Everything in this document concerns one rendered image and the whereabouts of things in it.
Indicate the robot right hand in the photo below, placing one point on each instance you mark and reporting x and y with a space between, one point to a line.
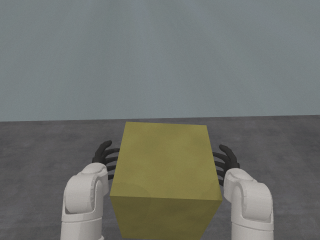
230 162

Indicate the robot left hand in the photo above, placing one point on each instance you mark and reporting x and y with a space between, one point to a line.
100 156

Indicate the carton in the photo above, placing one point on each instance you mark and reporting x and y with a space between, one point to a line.
165 184

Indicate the robot left forearm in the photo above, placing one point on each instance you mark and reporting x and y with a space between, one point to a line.
82 208

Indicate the robot right forearm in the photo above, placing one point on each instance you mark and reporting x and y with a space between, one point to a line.
252 213

